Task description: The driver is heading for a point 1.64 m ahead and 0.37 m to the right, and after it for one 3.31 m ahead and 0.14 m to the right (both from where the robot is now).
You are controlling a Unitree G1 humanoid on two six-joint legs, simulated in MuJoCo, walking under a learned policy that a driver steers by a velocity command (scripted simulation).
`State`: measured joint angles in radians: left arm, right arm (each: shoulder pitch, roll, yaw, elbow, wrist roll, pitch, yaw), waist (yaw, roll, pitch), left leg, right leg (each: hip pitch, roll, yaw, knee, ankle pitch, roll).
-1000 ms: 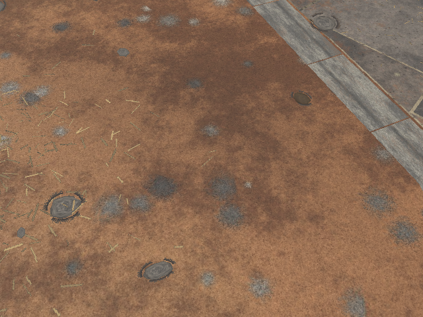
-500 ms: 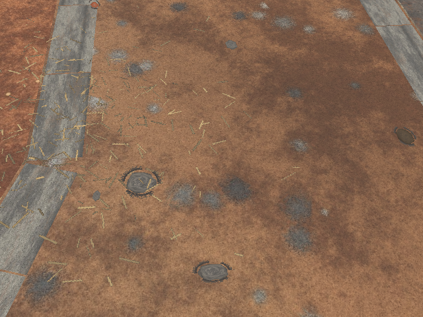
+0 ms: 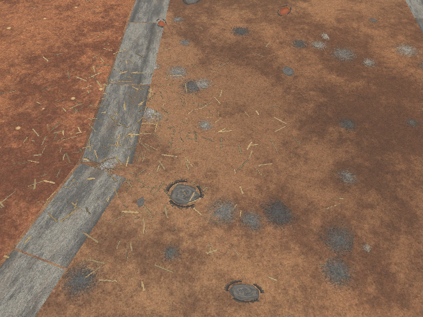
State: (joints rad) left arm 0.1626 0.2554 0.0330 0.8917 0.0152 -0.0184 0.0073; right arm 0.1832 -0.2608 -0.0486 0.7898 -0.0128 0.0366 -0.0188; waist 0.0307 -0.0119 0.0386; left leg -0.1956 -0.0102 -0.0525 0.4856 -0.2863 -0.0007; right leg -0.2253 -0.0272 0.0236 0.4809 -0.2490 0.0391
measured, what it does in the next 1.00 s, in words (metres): stands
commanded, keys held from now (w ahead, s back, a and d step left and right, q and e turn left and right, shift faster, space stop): no key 0.74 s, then w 0.26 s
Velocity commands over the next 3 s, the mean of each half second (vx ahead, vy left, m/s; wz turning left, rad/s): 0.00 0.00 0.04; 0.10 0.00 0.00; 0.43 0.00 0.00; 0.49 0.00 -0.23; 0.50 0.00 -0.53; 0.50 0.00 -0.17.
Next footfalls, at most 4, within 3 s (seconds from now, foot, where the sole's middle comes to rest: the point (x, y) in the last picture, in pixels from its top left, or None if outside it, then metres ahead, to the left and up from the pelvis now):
1.44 left None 0.42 0.11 -0.77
2.00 right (267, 251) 0.72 -0.15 -0.77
2.48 left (235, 174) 1.05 -0.04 -0.77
2.98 right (320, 157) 1.16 -0.39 -0.77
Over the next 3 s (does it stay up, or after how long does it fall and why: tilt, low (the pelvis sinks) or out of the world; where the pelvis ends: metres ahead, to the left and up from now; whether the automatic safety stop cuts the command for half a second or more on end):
stays up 1.09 -0.23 -0.01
